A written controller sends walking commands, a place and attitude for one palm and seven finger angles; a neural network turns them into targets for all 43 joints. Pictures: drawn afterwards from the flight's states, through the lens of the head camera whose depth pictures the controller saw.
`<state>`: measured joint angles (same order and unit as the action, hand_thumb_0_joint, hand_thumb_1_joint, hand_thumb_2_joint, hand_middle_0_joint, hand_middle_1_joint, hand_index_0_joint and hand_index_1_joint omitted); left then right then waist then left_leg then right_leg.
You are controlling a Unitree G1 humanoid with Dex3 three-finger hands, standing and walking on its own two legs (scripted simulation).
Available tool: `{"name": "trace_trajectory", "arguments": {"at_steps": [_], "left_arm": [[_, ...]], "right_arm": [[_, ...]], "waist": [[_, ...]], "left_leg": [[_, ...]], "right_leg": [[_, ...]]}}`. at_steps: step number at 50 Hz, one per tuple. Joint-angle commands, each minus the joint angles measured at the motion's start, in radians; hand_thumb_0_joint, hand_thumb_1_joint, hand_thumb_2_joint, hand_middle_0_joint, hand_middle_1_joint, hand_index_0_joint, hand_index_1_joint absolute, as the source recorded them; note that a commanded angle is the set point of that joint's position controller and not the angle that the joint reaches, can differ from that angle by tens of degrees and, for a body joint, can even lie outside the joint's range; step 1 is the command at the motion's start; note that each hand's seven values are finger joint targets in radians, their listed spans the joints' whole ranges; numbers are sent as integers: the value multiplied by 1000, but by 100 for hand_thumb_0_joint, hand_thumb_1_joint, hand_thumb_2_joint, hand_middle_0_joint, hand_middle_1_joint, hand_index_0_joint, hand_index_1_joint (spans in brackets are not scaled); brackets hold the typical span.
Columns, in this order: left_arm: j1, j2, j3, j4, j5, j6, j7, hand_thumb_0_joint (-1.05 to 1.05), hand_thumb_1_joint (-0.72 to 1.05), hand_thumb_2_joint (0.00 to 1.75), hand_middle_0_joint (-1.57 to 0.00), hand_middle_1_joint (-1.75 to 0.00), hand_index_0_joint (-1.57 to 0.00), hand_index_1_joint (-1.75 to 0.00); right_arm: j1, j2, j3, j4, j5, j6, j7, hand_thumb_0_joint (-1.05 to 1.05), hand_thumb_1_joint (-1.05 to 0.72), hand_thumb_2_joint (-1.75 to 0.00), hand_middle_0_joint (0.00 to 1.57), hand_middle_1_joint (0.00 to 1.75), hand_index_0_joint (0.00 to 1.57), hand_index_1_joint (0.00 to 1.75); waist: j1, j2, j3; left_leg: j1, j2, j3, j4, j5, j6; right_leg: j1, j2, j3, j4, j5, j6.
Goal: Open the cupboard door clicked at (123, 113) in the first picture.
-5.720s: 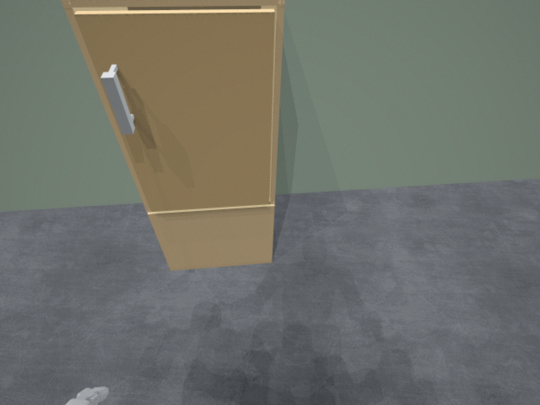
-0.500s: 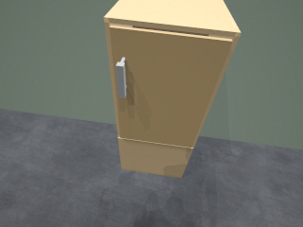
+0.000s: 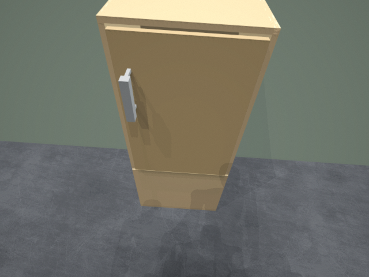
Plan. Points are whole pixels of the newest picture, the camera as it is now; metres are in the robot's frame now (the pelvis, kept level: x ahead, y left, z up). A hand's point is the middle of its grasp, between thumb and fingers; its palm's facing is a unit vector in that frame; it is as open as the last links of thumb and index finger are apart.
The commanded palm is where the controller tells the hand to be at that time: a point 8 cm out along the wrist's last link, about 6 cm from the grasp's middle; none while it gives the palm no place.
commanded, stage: come to a stop and stand still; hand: left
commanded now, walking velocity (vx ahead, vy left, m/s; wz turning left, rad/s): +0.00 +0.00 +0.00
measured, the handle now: (130, 95) +0.55 +0.19 +0.08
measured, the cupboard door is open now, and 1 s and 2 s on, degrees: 0 0 0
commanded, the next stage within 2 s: look again from close up in 1.08 s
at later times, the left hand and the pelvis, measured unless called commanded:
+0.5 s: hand out of the picture +0.05 +0.14 -0.16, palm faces +0.04 -0.97 -0.24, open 7.3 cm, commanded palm none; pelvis +0.02 -0.05 +0.01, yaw +2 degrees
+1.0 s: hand out of the picture +0.04 +0.13 -0.17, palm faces +0.05 -0.98 -0.19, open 7.3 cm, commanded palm none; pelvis +0.04 -0.04 +0.01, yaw +1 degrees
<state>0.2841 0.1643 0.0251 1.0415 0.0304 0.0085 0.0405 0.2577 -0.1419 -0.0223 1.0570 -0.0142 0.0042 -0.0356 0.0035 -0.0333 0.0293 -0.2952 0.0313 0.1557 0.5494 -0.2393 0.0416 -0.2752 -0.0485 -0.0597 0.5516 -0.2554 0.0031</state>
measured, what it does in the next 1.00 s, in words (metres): shifts its weight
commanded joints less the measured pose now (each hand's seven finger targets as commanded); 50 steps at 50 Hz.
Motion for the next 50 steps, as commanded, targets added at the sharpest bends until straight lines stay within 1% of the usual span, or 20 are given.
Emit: {"name": "trace_trajectory", "arguments": {"at_steps": [1, 2, 3, 4, 5, 7, 8, 9, 11, 13, 15, 19, 25, 28, 31, 33, 39, 46, 49, 50], "left_arm": [[72, 83, 2, -28, -7, -22, -8, 0, 90, 90, -20, -30, -20, -30], [63, 116, 2, -23, 8, -4, 26, 0, 90, 90, -20, -30, -20, -30], [10, 151, 8, -87, -4, -11, 19, 0, 90, 90, -20, -30, -20, -30], [7, 130, 5, -91, -5, -23, 12, 0, 90, 90, -20, -30, -20, -30], [20, 124, 2, -87, -8, -24, 7, 0, 90, 90, -20, -30, -20, -30], [44, 100, -2, -85, -5, -23, -1, 0, 90, 90, -20, -30, -20, -30], [43, 93, -6, -83, -5, -24, -3, 0, 90, 90, -20, -30, -20, -30], [36, 90, -9, -77, -7, -32, -3, 0, 90, 90, -20, -30, -20, -30], [33, 99, -10, -78, -12, -36, -4, 0, 90, 90, -20, -30, -20, -30], [16, 105, -10, -82, -15, -41, -3, 0, 90, 90, -20, -30, -20, -30], [10, 102, -11, -83, -15, -43, -3, 0, 90, 90, -20, -30, -20, -30], [23, 107, -10, -72, -17, -47, -4, 0, 90, 90, -20, -30, -20, -30], [38, 118, -9, -42, -19, -53, -5, 0, 90, 90, -20, -30, -20, -30], [42, 125, -7, -28, -19, -53, -6, 0, 90, 90, -20, -30, -20, -30], [43, 123, -9, -15, -19, -51, -6, 0, 90, 90, -20, -30, -20, -30], [44, 122, -10, -7, -19, -51, -7, 0, 90, 90, -20, -30, -20, -30], [50, 118, -11, 10, -16, -48, -6, 0, 90, 90, -20, -30, -20, -30], [59, 114, -10, 23, -16, -48, -6, 0, 90, 90, -20, -30, -20, -30], [60, 109, -11, 26, -15, -46, -6, 0, 90, 90, -20, -30, -20, -30], [59, 110, -10, 27, -15, -46, -6, 0, 90, 90, -20, -30, -20, -30]], "right_arm": [[67, -39, -6, -41, -2, -7, 14, 0, -90, -90, 20, 30, 20, 30], [29, -154, -28, -65, 0, -4, 17, 0, -90, -90, 20, 30, 20, 30], [77, -95, -18, -88, -8, -4, 26, 0, -90, -90, 20, 30, 20, 30], [69, -87, -11, -89, -20, -15, 33, 0, -90, -90, 20, 30, 20, 30], [52, -104, -13, -100, -15, -17, 29, 0, -90, -90, 20, 30, 20, 30], [47, -123, -16, -120, -11, -16, 24, 0, -90, -90, 20, 30, 20, 30], [52, -122, -15, -121, -10, -15, 23, 0, -90, -90, 20, 30, 20, 30], [63, -100, -8, -116, -12, -18, 24, 0, -90, -90, 20, 30, 20, 30], [86, -94, -3, -106, -12, -16, 26, 0, -90, -90, 20, 30, 20, 30], [112, -85, 3, -90, -10, -18, 27, 0, -90, -90, 20, 30, 20, 30], [123, -80, 7, -75, -10, -19, 27, 0, -90, -90, 20, 30, 20, 30], [111, -77, 14, -54, -8, -27, 25, 0, -90, -90, 20, 30, 20, 30], [93, -89, 16, -26, -4, -35, 18, 0, -90, -90, 20, 30, 20, 30], [80, -90, 16, -14, -3, -34, 15, 0, -90, -90, 20, 30, 20, 30], [72, -89, 17, -2, -2, -30, 14, 0, -90, -90, 20, 30, 20, 30], [67, -94, 17, 4, -2, -30, 12, 0, -90, -90, 20, 30, 20, 30], [54, -94, 16, 19, 0, -30, 9, 0, -90, -90, 20, 30, 20, 30], [41, -108, 15, 26, 0, -35, 5, 0, -90, -90, 20, 30, 20, 30], [39, -103, 15, 30, 0, -35, 4, 0, -90, -90, 20, 30, 20, 30], [36, -112, 15, 31, 0, -36, 4, 0, -90, -90, 20, 30, 20, 30]], "waist": [[-21, -91, 6], [-21, 50, 16], [-45, 91, -51], [-34, 181, -42], [-25, 173, -7], [-10, 71, 23], [-10, 10, 46], [-13, -18, 45], [-22, -68, 55], [-32, -86, 48], [-34, -64, 53], [-21, 4, 48], [-9, 17, -8], [-6, 23, -20], [-6, 16, 8], [-7, 32, 8], [-5, 23, 31], [-1, 46, 5], [0, 31, 15], [1, 45, 15]], "left_leg": [[1, 42, -83, -86, -67, -24], [74, 74, -59, 23, -40, -54], [49, 60, -96, -10, -119, -46], [37, 70, -125, -75, -75, -33], [-16, 105, -179, -134, -115, -13], [-78, 111, -202, -173, -176, 7], [-94, 97, -189, -162, -182, 6], [-75, 82, -172, -161, -141, 2], [-24, 54, -133, -110, -95, -12], [27, 47, -112, -85, -35, -19], [44, 52, -113, -97, -26, -20], [47, 65, -113, -129, 19, -25], [68, 75, -105, -128, 94, -30], [77, 76, -99, -125, 99, -34], [81, 78, -97, -131, 88, -36], [93, 82, -99, -138, 99, -36], [109, 92, -103, -158, 110, -35], [129, 100, -110, -165, 153, -30], [132, 102, -112, -175, 148, -28], [131, 102, -111, -174, 153, -29]], "right_leg": [[-39, -124, 167, -207, -8, -66], [-86, -112, 151, -153, 43, -63], [-85, -111, 133, -139, -184, -79], [-86, -87, 88, -88, -148, -73], [-80, -45, 68, -83, -164, -58], [-43, -25, 57, -84, -131, -51], [-44, -32, 71, -107, -153, -53], [-38, -46, 83, -135, -153, -57], [-89, -72, 128, -185, -205, -64], [-108, -90, 144, -216, -192, -71], [-110, -86, 131, -220, -182, -69], [-50, -78, 123, -210, -76, -66], [52, -84, 111, -185, 147, -59], [78, -90, 110, -188, 195, -59], [65, -89, 107, -201, 193, -56], [66, -85, 106, -205, 193, -55], [67, -75, 97, -210, 209, -49], [90, -73, 89, -199, 242, -47], [87, -70, 84, -202, 227, -48], [87, -70, 84, -200, 229, -47]]}}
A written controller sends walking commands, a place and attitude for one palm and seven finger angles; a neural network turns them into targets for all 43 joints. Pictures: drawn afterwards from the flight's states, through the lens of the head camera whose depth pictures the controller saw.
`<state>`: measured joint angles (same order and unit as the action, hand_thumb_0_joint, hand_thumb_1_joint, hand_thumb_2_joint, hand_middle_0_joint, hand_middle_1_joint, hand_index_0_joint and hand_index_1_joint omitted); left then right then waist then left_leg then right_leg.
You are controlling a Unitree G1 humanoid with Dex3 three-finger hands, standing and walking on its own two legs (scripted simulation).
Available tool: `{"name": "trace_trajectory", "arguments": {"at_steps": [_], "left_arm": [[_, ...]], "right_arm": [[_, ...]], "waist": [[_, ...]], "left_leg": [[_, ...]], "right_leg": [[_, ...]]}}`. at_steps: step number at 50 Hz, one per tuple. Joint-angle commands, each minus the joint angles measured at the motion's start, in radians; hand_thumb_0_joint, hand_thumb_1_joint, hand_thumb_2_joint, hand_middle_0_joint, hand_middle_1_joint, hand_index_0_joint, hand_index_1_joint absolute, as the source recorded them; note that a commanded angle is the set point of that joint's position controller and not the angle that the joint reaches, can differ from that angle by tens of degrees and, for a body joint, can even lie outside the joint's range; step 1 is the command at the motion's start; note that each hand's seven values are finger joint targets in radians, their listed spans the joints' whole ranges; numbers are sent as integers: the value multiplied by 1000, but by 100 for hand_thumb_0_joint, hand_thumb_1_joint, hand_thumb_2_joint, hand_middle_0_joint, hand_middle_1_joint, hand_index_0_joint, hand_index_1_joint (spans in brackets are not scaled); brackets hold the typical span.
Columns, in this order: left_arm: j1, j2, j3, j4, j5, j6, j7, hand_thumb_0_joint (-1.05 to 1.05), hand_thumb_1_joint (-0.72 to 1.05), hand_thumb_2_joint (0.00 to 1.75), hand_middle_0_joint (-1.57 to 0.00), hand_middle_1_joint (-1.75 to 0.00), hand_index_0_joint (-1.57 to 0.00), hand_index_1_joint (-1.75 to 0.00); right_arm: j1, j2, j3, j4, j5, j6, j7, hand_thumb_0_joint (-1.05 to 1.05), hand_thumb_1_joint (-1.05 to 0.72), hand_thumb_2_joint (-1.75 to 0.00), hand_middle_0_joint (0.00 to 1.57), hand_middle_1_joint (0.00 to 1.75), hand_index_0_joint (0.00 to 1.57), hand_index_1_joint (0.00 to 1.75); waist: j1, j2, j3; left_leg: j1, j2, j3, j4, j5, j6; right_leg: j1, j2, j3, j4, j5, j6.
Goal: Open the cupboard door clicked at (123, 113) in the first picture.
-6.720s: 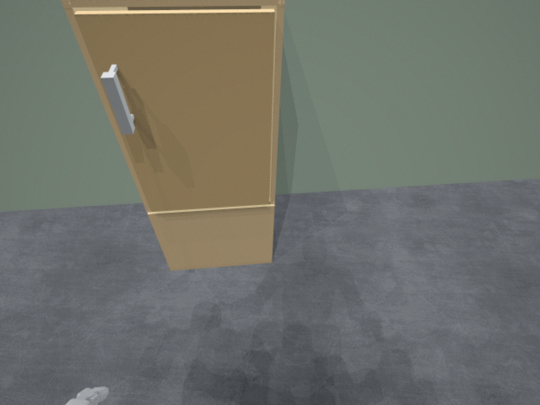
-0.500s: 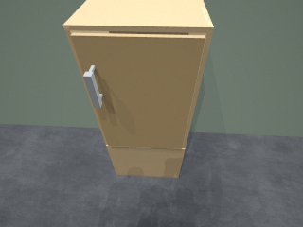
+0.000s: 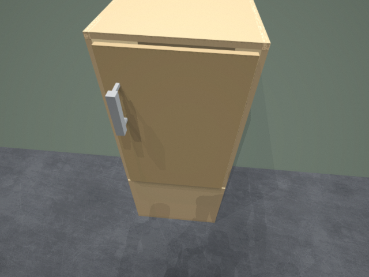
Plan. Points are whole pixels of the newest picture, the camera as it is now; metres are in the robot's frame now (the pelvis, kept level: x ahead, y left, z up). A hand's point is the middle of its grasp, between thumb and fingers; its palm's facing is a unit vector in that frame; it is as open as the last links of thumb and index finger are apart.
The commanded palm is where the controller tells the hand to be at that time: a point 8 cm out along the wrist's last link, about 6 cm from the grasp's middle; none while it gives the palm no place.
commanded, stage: come to a stop and stand still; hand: left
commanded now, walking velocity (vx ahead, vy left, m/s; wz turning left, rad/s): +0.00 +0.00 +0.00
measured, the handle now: (119, 109) +0.52 +0.23 +0.07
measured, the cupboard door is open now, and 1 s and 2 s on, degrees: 0 0 0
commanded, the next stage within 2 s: look again from close up in 0.08 s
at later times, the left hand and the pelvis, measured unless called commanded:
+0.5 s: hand out of the picture +0.00 +0.18 -0.17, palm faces +0.03 -0.98 -0.20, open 7.4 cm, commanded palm none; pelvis +0.00 +0.01 +0.00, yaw +0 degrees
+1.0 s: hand (89, 262) +0.16 +0.21 -0.04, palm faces +0.26 -0.95 -0.17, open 7.4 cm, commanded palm +0.10 +0.24 -0.05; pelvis -0.01 +0.02 -0.01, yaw +2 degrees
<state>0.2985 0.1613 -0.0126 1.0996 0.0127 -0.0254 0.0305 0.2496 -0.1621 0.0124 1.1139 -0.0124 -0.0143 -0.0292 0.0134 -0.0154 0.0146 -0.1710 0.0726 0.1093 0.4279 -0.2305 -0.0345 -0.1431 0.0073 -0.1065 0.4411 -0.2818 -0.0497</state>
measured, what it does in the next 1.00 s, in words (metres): stands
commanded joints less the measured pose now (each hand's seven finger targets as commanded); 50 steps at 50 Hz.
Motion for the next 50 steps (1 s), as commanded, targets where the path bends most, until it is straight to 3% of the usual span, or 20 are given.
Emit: {"name": "trace_trajectory", "arguments": {"at_steps": [1, 8, 21, 40, 41, 42, 43, 44, 45, 46, 47, 48, 49, 50], "left_arm": [[46, 114, 27, -30, 2, -12, 4, 0, 90, 90, -20, -30, -20, -30], [44, 107, 26, -23, 2, -8, 4, 0, 90, 90, -20, -30, -20, -30], [48, 107, 27, -19, 2, -10, 6, 0, 90, 90, -20, -30, -20, -30], [56, 96, 27, -11, 3, -8, 7, 0, 90, 90, -20, -30, -20, -30], [130, 97, 22, 25, 13, -22, 48, 0, 90, 90, -20, -30, -20, -30], [-608, 285, 75, -1513, -214, -239, 17, 0, 88, 89, -20, -32, -20, -32], [-209, 239, 96, -1251, -130, -184, 58, 0, 85, 88, -20, -33, -20, -33], [-169, 177, 65, -1169, -141, -138, 105, 0, 83, 87, -21, -34, -21, -34], [111, -41, -43, -971, -149, -42, 99, 0, 81, 86, -21, -36, -21, -36], [-35, -49, -70, -1155, -197, -65, 71, 0, 78, 85, -21, -37, -21, -37], [-38, 16, -18, -1171, -200, -113, 53, 0, 76, 84, -21, -39, -21, -39], [-26, 2, -28, -1135, -198, -164, 31, 0, 74, 83, -21, -40, -21, -40], [-2, -5, -13, -1042, -191, -205, 10, 0, 71, 82, -21, -42, -21, -42], [18, -13, 15, -949, -190, -259, -22, 0, 69, 81, -22, -43, -22, -43]], "right_arm": [[45, -88, -19, -25, -2, -17, -2, 0, -90, -90, 20, 30, 20, 30], [46, -86, -18, -17, -3, -16, -2, 0, -90, -90, 20, 30, 20, 30], [64, -83, -20, -3, -2, -20, -3, 0, -90, -90, 20, 30, 20, 30], [69, -75, -21, 3, -2, -18, -5, 0, -90, -90, 20, 30, 20, 30], [-27, -101, -28, -67, 7, -20, 4, 0, -90, -90, 20, 30, 20, 30], [2, -275, -34, -420, 61, -170, -36, 0, -90, -90, 20, 30, 20, 30], [-72, -186, -15, -360, 44, -254, -65, 0, -90, -90, 20, 30, 20, 30], [-59, -196, -35, -318, 51, -276, -64, 0, -90, -90, 20, 30, 20, 30], [-22, -145, -38, -319, 70, -275, -55, 0, -90, -90, 20, 30, 20, 30], [-50, -182, -37, -392, 84, -286, -56, 0, -90, -90, 20, 30, 20, 30], [-64, -210, -53, -412, 77, -301, -63, 0, -90, -90, 20, 30, 20, 30], [-62, -219, -56, -440, 62, -317, -64, 0, -90, -90, 20, 30, 20, 30], [-59, -220, -61, -468, 55, -321, -60, 0, -90, -90, 20, 30, 20, 30], [-55, -217, -68, -477, 41, -318, -53, 0, -90, -90, 20, 30, 20, 30]], "waist": [[-8, 19, 32], [-5, 12, 56], [-4, 14, 24], [-4, 18, 48], [20, 23, 105], [-108, 205, -384], [-1, 355, -371], [-27, 304, -272], [-40, 160, -160], [-48, 85, -45], [-71, -25, -34], [-83, -145, 17], [-86, -188, 61], [-74, -287, 77]], "left_leg": [[4, 61, -64, -56, 134, 47], [-6, 60, -72, -75, 116, 52], [12, 61, -71, -73, 148, 54], [9, 60, -74, -76, 144, 55], [-97, 56, -28, 170, 158, 22], [193, -61, -64, 6, 239, 69], [233, -40, -46, -16, 385, 78], [124, -32, -61, 11, 303, 47], [58, -14, -77, 3, 241, 62], [2, -22, -94, 9, 141, 62], [-25, -34, -96, 38, 56, 67], [-87, -48, -100, 72, -6, 71], [-145, -65, -101, 121, -46, 70], [-225, -70, -108, 159, -73, 58]], "right_leg": [[-47, -128, 130, -92, 241, 5], [-53, -126, 129, -102, 190, 6], [-36, -129, 126, -92, 226, 4], [-46, -129, 124, -103, 215, 5], [-86, -202, 204, -93, 666, 55], [31, -97, 128, -4, 506, 19], [18, -44, 98, 42, 310, -2], [-46, -41, 50, 40, 177, 8], [-101, -35, 26, 31, 158, 21], [-142, -37, 14, 22, 129, 36], [-209, -31, 17, 3, 45, 44], [-286, -28, 18, 2, -49, 53], [-359, -28, 25, 19, -123, 56], [-421, -22, 21, 54, -182, 58]]}}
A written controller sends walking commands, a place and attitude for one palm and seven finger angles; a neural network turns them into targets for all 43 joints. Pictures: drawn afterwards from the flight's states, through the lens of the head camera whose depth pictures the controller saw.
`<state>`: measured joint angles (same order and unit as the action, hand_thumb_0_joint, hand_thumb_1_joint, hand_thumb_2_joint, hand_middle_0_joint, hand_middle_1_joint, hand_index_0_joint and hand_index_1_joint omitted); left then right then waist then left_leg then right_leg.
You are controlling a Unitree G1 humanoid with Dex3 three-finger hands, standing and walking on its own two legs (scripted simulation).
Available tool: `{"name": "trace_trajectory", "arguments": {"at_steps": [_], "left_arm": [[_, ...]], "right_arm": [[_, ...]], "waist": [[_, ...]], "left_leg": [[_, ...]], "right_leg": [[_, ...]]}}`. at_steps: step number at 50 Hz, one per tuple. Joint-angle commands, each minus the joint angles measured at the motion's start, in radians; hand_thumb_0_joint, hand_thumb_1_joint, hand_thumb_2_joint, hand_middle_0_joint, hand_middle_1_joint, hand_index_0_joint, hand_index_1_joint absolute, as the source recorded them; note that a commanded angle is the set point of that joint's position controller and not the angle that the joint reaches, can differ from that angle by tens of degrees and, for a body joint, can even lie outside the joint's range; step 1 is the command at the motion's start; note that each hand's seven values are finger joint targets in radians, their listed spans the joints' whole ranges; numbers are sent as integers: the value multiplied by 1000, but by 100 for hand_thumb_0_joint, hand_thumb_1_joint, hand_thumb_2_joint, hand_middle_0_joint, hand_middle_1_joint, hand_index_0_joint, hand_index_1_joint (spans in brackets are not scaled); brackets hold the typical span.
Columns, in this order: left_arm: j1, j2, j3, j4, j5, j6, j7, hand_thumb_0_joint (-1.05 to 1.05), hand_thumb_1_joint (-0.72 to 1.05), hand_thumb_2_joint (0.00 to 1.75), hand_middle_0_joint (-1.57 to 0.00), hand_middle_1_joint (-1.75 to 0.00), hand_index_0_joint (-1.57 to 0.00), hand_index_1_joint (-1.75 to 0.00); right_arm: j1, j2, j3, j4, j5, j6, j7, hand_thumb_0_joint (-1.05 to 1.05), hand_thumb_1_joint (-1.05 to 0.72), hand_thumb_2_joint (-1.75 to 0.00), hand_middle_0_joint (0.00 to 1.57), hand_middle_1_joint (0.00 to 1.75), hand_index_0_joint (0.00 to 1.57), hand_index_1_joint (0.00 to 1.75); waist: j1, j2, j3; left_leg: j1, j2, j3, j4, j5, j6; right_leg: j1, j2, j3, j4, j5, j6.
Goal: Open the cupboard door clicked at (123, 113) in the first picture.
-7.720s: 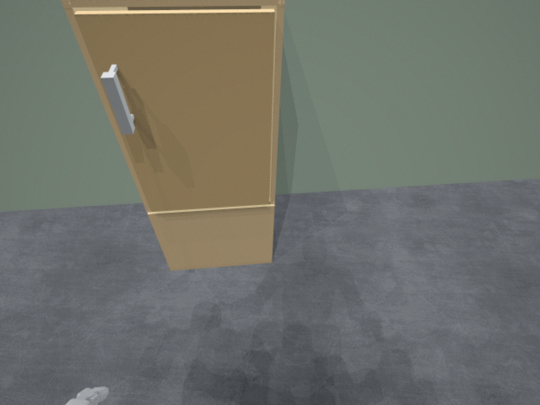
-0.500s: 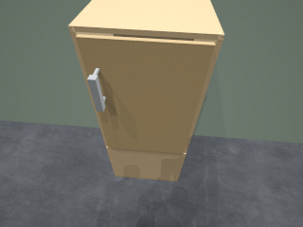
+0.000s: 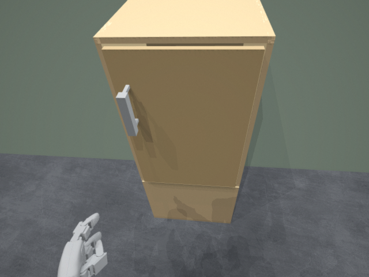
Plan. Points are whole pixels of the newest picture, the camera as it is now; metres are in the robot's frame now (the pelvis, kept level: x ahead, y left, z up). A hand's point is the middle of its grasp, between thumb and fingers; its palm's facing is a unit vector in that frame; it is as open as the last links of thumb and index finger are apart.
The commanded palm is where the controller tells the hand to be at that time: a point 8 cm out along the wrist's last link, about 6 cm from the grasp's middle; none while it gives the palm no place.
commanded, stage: raise the hand with hooked fingers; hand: left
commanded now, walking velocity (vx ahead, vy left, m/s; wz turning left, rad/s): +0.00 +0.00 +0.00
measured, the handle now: (130, 110) +0.54 +0.19 +0.07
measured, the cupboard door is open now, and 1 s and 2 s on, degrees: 0 0 0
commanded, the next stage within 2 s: move the hooked fingers beside the handle in 1.92 s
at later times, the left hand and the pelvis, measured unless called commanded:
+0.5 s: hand (98, 243) +0.19 +0.19 +0.01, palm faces -0.09 -0.99 -0.09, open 10.1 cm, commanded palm +0.16 +0.26 +0.01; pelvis -0.04 +0.00 -0.06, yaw +1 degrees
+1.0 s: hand (70, 211) +0.24 +0.25 +0.05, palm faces -0.03 -1.00 -0.05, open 13.0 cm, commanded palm +0.22 +0.31 +0.06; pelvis -0.02 +0.02 -0.03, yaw -1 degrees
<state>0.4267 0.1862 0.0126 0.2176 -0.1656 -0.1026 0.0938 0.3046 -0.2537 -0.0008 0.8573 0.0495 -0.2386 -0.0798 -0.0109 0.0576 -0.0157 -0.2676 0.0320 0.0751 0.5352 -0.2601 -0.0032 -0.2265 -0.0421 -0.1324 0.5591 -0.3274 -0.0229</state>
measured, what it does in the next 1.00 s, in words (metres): stands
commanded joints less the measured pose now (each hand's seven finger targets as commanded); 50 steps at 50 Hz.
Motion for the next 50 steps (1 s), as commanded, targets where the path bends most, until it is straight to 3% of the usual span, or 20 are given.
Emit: {"name": "trace_trajectory", "arguments": {"at_steps": [1, 3, 4, 6, 9, 12, 14, 16, 18, 20, 22, 26, 29, 31, 33, 37, 39, 41, 45, 50], "left_arm": [[8, -62, 6, 7, -28, -243, -135, 0, 67, 80, -22, -45, -22, -45], [161, -35, 64, 22, -63, -375, -251, 0, 62, 78, -22, -48, -22, -48], [212, 25, 137, 64, -66, -420, -316, 0, 60, 77, -22, -50, -22, -50], [154, 116, 218, 28, -73, -497, -423, 0, 55, 75, -22, -53, -22, -53], [57, 208, 301, -159, -87, -471, -426, 0, 48, 72, -23, -57, -23, -57], [-107, 161, 261, -419, -116, -478, -368, 0, 41, 69, -24, -62, -24, -62], [-250, 177, 236, -552, -116, -520, -341, 0, 36, 67, -24, -64, -24, -64], [-280, 145, 179, -534, -101, -555, -349, 0, 32, 65, -24, -68, -24, -68], [-308, 139, 140, -474, -108, -561, -398, 0, 27, 63, -25, -70, -25, -70], [-331, 152, 118, -370, -125, -505, -475, 0, 22, 61, -25, -74, -25, -74], [-295, 200, 165, -274, -132, -406, -526, 0, 18, 59, -25, -76, -25, -76], [-166, 279, 326, -235, -179, -204, -539, 0, 8, 55, -26, -82, -26, -82], [-142, 303, 428, -310, -223, -186, -467, 0, 1, 52, -26, -87, -26, -87], [-164, 278, 420, -367, -217, -226, -414, 0, -3, 50, -27, -90, -27, -90], [-209, 248, 377, -372, -191, -274, -381, 0, -8, 48, -27, -93, -27, -93], [-304, 249, 301, -281, -146, -303, -424, 0, -17, 44, -28, -99, -28, -99], [-349, 271, 298, -250, -158, -285, -475, 0, -22, 42, -28, -102, -28, -102], [-374, 320, 340, -253, -174, -261, -513, 0, -27, 40, -28, -105, -28, -105], [-440, 397, 432, -314, -209, -244, -518, 0, -36, 36, -29, -111, -29, -111], [-455, 379, 441, -236, -213, -217, -499, 0, -48, 31, -30, -118, -30, -118]], "right_arm": [[-133, -123, -63, -247, -28, -96, 9, 0, -90, -90, 20, 30, 20, 30], [-168, -122, -78, -299, -36, -95, 42, 0, -90, -90, 20, 30, 20, 30], [-168, -128, -89, -323, -33, -87, 66, 0, -90, -90, 20, 30, 20, 30], [-195, -133, -97, -380, -28, -68, 84, 0, -90, -90, 20, 30, 20, 30], [-209, -118, -96, -458, -23, -22, 77, 0, -90, -90, 20, 30, 20, 30], [-183, -91, -85, -495, -19, -12, 63, 0, -90, -90, 20, 30, 20, 30], [-143, -93, -69, -470, -29, -15, 47, 0, -90, -90, 20, 30, 20, 30], [-123, -90, -58, -435, -29, -32, 31, 0, -90, -90, 20, 30, 20, 30], [-113, -110, -48, -406, -24, -55, 20, 0, -90, -90, 20, 30, 20, 30], [-109, -132, -39, -396, -12, -66, 7, 0, -90, -90, 20, 30, 20, 30], [-112, -146, -39, -403, -2, -70, -3, 0, -90, -90, 20, 30, 20, 30], [-155, -137, -39, -447, 9, -52, -7, 0, -90, -90, 20, 30, 20, 30], [-169, -107, -31, -460, -3, -42, -6, 0, -90, -90, 20, 30, 20, 30], [-153, -98, -29, -453, -7, -46, 1, 0, -90, -90, 20, 30, 20, 30], [-134, -102, -30, -433, -11, -53, 8, 0, -90, -90, 20, 30, 20, 30], [-94, -138, -29, -408, -8, -68, 8, 0, -90, -90, 20, 30, 20, 30], [-87, -154, -29, -408, -1, -74, -2, 0, -90, -90, 20, 30, 20, 30], [-88, -159, -33, -409, 5, -79, -11, 0, -90, -90, 20, 30, 20, 30], [-99, -156, -22, -410, 3, -87, -21, 0, -90, -90, 20, 30, 20, 30], [-96, -155, -13, -406, 0, -81, -13, 0, -90, -90, 20, 30, 20, 30]], "waist": [[-4, -400, 106], [58, -389, 18], [92, -279, -39], [89, -160, -133], [112, -35, -254], [59, 105, -299], [-7, 84, -281], [-51, 62, -236], [-76, 24, -202], [-95, -30, -168], [-68, -66, -197], [36, -55, -308], [83, -73, -331], [71, -43, -295], [35, -31, -221], [-20, -24, -145], [-24, -29, -154], [-9, -10, -227], [22, 66, -283], [23, 47, -210]], "left_leg": [[-208, -32, -74, 88, -65, 16], [-312, -42, -59, 168, -57, 1], [-318, -53, -49, 201, -4, -8], [-368, -64, -26, 276, 45, -12], [-382, -68, 1, 317, 39, 5], [-291, -44, -16, 326, 43, 20], [-284, -24, -53, 360, 41, 30], [-297, -12, -75, 379, 13, 34], [-332, -6, -92, 392, -43, 34], [-361, -6, -101, 393, -84, 38], [-377, -15, -97, 367, -99, 38], [-320, -29, -81, 293, -16, 33], [-276, -23, -92, 244, 63, 26], [-251, -18, -86, 219, 72, 21], [-242, -13, -87, 204, 41, 20], [-245, -12, -91, 196, -53, 26], [-235, -16, -93, 191, -65, 29], [-191, -18, -91, 178, -39, 30], [-110, -18, -101, 145, 49, 26], [-82, -14, -104, 113, 117, 19]], "right_leg": [[-362, 27, 55, -22, -172, 27], [-338, 19, 92, 67, -121, 18], [-286, 12, 110, 123, -6, 2], [-254, -2, 122, 215, 145, -9], [-228, -11, 176, 236, 122, 0], [-294, 15, 152, 246, 93, -2], [-362, 30, 149, 258, 90, 1], [-431, 38, 141, 252, 38, -1], [-469, 44, 143, 241, -39, 3], [-469, 44, 156, 211, -80, 10], [-418, 32, 173, 168, -124, 17], [-261, 12, 157, 142, -44, 22], [-190, 29, 107, 168, 58, 16], [-219, 40, 82, 173, 81, 13], [-281, 49, 66, 168, 46, 14], [-349, 49, 76, 134, -50, 15], [-326, 47, 93, 113, -68, 12], [-278, 42, 97, 98, -37, 13], [-207, 51, 73, 105, 68, 1], [-197, 61, 50, 97, 156, -2]]}}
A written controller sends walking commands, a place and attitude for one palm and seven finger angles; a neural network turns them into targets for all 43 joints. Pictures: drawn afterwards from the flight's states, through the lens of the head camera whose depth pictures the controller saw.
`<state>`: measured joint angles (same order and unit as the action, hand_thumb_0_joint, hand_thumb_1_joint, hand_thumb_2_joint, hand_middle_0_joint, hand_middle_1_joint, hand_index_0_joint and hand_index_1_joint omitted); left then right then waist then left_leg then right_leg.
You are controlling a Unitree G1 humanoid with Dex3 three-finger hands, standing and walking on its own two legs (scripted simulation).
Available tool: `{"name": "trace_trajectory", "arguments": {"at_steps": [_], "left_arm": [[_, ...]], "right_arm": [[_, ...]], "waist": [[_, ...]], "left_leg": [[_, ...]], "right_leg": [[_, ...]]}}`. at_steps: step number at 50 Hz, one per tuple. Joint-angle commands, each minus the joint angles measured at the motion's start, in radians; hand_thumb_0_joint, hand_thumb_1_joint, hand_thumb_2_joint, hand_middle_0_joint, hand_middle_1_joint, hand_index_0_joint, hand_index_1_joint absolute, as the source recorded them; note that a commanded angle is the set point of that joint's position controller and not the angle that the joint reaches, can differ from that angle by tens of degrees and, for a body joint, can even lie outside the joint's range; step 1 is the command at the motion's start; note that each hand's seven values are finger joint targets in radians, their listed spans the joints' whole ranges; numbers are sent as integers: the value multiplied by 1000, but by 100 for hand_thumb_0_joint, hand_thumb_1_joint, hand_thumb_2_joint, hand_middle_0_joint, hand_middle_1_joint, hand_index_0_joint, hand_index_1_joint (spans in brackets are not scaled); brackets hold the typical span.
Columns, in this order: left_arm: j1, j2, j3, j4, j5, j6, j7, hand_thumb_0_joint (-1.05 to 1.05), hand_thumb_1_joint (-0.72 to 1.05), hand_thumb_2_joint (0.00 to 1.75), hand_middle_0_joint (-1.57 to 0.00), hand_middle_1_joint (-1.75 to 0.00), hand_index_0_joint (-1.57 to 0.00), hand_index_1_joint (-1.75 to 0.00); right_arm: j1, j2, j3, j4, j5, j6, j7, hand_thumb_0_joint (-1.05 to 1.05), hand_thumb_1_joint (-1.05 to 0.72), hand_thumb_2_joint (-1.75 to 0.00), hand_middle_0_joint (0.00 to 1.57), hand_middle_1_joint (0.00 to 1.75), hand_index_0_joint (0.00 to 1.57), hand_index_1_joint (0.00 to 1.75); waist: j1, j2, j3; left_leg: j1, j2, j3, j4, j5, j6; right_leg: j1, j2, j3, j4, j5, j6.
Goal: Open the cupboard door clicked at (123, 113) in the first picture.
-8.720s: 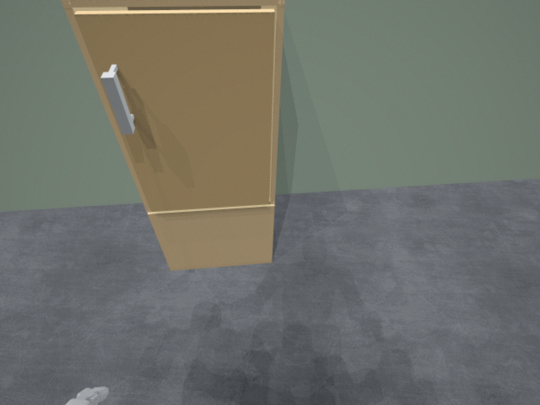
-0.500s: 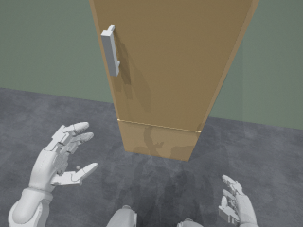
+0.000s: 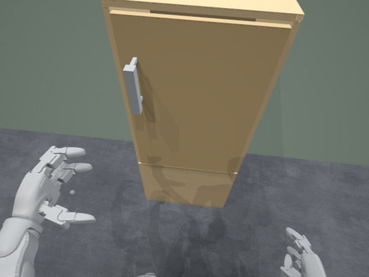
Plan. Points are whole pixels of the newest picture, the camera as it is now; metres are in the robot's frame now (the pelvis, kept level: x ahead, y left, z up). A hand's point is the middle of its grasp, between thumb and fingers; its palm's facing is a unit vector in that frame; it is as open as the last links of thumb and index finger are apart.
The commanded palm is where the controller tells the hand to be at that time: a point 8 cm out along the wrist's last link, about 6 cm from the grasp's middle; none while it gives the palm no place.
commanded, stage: raise the hand with hooked fingers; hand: left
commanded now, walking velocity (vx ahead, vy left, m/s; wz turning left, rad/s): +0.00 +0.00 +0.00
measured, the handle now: (135, 86) +0.55 +0.17 +0.10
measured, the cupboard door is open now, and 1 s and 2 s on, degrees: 0 0 0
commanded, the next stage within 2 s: move the hooked fingers beside the handle in 0.92 s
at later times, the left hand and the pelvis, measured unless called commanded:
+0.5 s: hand (45, 155) +0.30 +0.28 +0.13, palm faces +0.01 -1.00 -0.03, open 14.0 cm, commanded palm +0.26 +0.32 +0.12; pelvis +0.01 +0.00 +0.02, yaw +0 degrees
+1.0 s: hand (60, 160) +0.29 +0.25 +0.12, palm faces +0.00 -1.00 -0.05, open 14.0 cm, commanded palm +0.27 +0.30 +0.12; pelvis +0.00 -0.02 +0.02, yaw +0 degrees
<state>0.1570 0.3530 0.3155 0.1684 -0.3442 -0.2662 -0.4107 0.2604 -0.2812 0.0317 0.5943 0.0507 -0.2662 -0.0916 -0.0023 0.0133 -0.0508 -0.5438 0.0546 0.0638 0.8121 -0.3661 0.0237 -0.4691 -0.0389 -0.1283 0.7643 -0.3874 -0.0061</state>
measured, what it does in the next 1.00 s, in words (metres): stands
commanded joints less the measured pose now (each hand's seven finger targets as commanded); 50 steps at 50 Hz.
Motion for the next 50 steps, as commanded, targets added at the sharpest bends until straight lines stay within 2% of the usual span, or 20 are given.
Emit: {"name": "trace_trajectory", "arguments": {"at_steps": [1, 4, 7, 11, 14, 18, 21, 23, 27, 29, 31, 34, 35, 38, 39, 41, 44, 45, 48, 50], "left_arm": [[-188, 202, 127, -147, -29, -34, -2, 0, -50, 30, -30, -120, -30, -120], [-228, 207, 109, -57, -20, 35, -46, 0, -50, 30, -30, -120, -30, -120], [-305, 246, 127, -66, -19, 71, -79, 0, -50, 30, -30, -120, -30, -120], [-423, 324, 186, -152, -27, 40, -79, 0, -50, 30, -30, -120, -30, -120], [-448, 359, 225, -118, -31, 21, -70, 0, -50, 30, -30, -120, -30, -120], [-484, 347, 212, 13, -31, 58, -102, 0, -50, 30, -30, -120, -30, -120], [-516, 363, 200, 96, -29, 110, -143, 0, -50, 30, -30, -120, -30, -120], [-488, 324, 166, 124, -32, 126, -161, 0, -50, 30, -30, -120, -30, -120], [-474, 358, 197, 64, -37, 98, -160, 0, -50, 30, -30, -120, -30, -120], [-485, 401, 242, 14, -40, 63, -137, 0, -50, 30, -30, -120, -30, -120], [-483, 400, 259, -6, -41, 39, -115, 0, -50, 30, -30, -120, -30, -120], [-501, 416, 270, -15, -29, 21, -92, 0, -50, 30, -30, -120, -30, -120], [-514, 393, 248, -12, -23, 24, -91, 0, -50, 30, -30, -120, -30, -120], [-500, 355, 210, 40, -17, 43, -98, 0, -50, 30, -30, -120, -30, -120], [-496, 347, 201, 57, -23, 51, -109, 0, -50, 30, -30, -120, -30, -120], [-497, 352, 200, 66, -25, 61, -122, 0, -50, 30, -30, -120, -30, -120], [-498, 358, 203, 67, -30, 62, -131, 0, -50, 30, -30, -120, -30, -120], [-507, 368, 211, 50, -29, 56, -130, 0, -50, 30, -30, -120, -30, -120], [-500, 372, 230, 44, -34, 38, -120, 0, -50, 30, -30, -120, -30, -120], [-503, 373, 230, 70, -35, 36, -117, 0, -50, 30, -30, -120, -30, -120]], "right_arm": [[-50, -130, -45, -140, 1, -48, 0, 0, -90, -90, 20, 30, 20, 30], [-48, -141, -42, -148, 6, -32, -4, 0, -90, -90, 20, 30, 20, 30], [-54, -142, -42, -158, 9, -24, -11, 0, -90, -90, 20, 30, 20, 30], [-56, -135, -33, -158, 2, -26, -15, 0, -90, -90, 20, 30, 20, 30], [-51, -136, -28, -142, -3, -25, -17, 0, -90, -90, 20, 30, 20, 30], [-57, -143, -26, -124, 7, -14, -25, 0, -90, -90, 20, 30, 20, 30], [-52, -148, -27, -127, 14, -2, -29, 0, -90, -90, 20, 30, 20, 30], [-51, -150, -30, -138, 17, -1, -26, 0, -90, -90, 20, 30, 20, 30], [-50, -153, -37, -155, 12, -4, -10, 0, -90, -90, 20, 30, 20, 30], [-48, -151, -37, -154, 4, -8, -6, 0, -90, -90, 20, 30, 20, 30], [-43, -145, -38, -151, 4, -10, -4, 0, -90, -90, 20, 30, 20, 30], [-41, -144, -35, -142, 0, -11, -6, 0, -90, -90, 20, 30, 20, 30], [-45, -140, -34, -140, 3, -11, -8, 0, -90, -90, 20, 30, 20, 30], [-43, -141, -37, -134, 10, -10, -17, 0, -90, -90, 20, 30, 20, 30], [-42, -143, -36, -134, 9, -9, -19, 0, -90, -90, 20, 30, 20, 30], [-45, -148, -38, -134, 12, -12, -22, 0, -90, -90, 20, 30, 20, 30], [-44, -148, -37, -135, 11, -13, -23, 0, -90, -90, 20, 30, 20, 30], [-49, -147, -36, -136, 12, -16, -21, 0, -90, -90, 20, 30, 20, 30], [-46, -144, -38, -134, 9, -21, -22, 0, -90, -90, 20, 30, 20, 30], [-50, -143, -33, -129, 8, -19, -20, 0, -90, -90, 20, 30, 20, 30]], "waist": [[10, 81, -151], [5, 75, -104], [4, 48, -158], [10, 100, -237], [11, 86, -222], [4, 105, -160], [1, 74, -150], [2, 41, -150], [15, 32, -210], [27, 47, -222], [23, 77, -235], [23, 122, -197], [12, 132, -172], [2, 115, -141], [0, 67, -134], [0, 50, -147], [5, 41, -159], [9, 64, -181], [9, 37, -200], [8, 41, -164]], "left_leg": [[188, -34, -91, -171, 211, -9], [179, -37, -86, -183, 194, -6], [209, -39, -85, -189, 202, -2], [296, -36, -94, -201, 270, -4], [310, -33, -98, -211, 283, -5], [288, -37, -91, -233, 252, -6], [274, -43, -82, -240, 226, -1], [268, -45, -81, -238, 225, 3], [286, -47, -78, -230, 261, 6], [299, -45, -79, -232, 284, 3], [317, -45, -73, -236, 287, 4], [308, -43, -70, -245, 260, 2], [302, -44, -70, -252, 241, 3], [291, -44, -66, -261, 184, 5], [283, -42, -67, -258, 188, 7], [280, -45, -65, -255, 190, 9], [290, -46, -65, -249, 209, 9], [294, -48, -63, -248, 215, 9], [305, -48, -63, -245, 230, 10], [282, -49, -60, -243, 217, 9]], "right_leg": [[36, 59, 41, -113, 210, -16], [37, 60, 49, -138, 210, -19], [59, 56, 53, -154, 221, -14], [103, 62, 53, -160, 261, -21], [112, 68, 53, -176, 267, -24], [101, 57, 53, -196, 257, -22], [106, 53, 61, -218, 248, -18], [102, 51, 62, -221, 246, -16], [129, 53, 69, -213, 274, -17], [150, 56, 70, -207, 287, -22], [146, 58, 71, -209, 290, -20], [145, 56, 75, -217, 263, -23], [132, 54, 73, -223, 250, -21], [106, 50, 75, -240, 200, -15], [119, 51, 80, -244, 208, -14], [122, 48, 84, -244, 218, -10], [130, 48, 85, -241, 237, -11], [138, 47, 87, -238, 243, -11], [138, 48, 85, -234, 261, -8], [131, 46, 94, -237, 253, -8]]}}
